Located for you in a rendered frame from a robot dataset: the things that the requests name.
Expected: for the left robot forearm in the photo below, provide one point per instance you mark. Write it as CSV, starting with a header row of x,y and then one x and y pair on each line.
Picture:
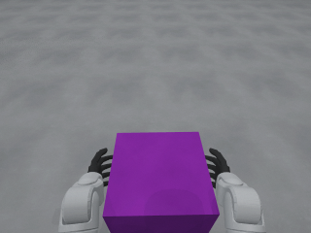
x,y
79,212

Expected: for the right robot forearm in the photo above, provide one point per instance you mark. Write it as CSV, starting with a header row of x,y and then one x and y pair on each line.
x,y
243,210

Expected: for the robot right hand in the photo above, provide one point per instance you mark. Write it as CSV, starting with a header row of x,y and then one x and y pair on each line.
x,y
220,162

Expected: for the robot left hand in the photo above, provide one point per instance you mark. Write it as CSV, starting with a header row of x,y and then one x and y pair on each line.
x,y
97,167

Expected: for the carton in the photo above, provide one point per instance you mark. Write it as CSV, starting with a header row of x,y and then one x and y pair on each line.
x,y
159,183

